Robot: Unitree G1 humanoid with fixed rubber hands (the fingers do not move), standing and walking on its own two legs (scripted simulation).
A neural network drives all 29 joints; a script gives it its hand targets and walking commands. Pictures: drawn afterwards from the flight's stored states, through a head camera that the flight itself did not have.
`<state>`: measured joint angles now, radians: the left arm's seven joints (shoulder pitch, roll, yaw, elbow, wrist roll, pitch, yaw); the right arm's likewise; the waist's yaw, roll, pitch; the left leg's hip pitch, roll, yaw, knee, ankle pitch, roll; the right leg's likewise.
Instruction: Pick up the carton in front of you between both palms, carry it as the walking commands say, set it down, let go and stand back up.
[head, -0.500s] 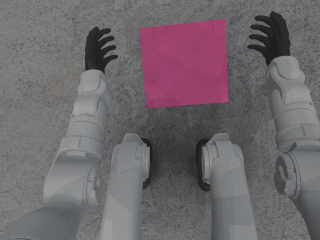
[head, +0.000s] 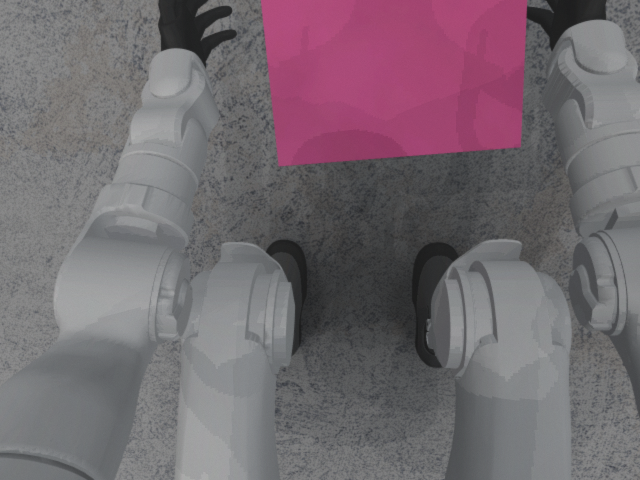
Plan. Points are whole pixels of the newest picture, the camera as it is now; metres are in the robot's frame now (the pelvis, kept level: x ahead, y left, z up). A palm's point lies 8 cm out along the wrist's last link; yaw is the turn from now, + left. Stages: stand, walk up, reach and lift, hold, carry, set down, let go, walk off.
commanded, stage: reach and lift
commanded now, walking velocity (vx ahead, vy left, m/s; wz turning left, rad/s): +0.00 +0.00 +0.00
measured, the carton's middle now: (383, 63) +0.50 -0.04 -0.25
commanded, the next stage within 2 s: none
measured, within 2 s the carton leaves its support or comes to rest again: leaves its support in 0.70 s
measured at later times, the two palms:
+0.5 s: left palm (223, 38) +0.52 +0.11 -0.17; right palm (550, 12) +0.52 -0.19 -0.18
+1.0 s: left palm (176, 28) +0.50 +0.10 -0.05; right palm out of the picture +0.49 -0.20 -0.05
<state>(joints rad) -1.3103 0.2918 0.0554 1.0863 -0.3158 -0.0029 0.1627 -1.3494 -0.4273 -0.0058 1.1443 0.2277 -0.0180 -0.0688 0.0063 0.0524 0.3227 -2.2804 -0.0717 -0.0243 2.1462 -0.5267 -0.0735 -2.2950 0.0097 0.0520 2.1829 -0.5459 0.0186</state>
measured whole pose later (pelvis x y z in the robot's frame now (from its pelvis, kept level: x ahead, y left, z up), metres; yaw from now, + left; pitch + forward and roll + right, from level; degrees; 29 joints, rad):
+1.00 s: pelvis +0.00 +0.01 +0.04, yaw -3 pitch +37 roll +2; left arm -1.03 0.02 0.38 0.76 -0.02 0.21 0.17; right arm -1.13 -0.20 -0.18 0.90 0.03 0.25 -0.09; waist -0.01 0.05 0.01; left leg -2.16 -0.12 -0.07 2.06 -0.56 -0.09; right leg -2.18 0.10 0.08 2.07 -0.54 0.07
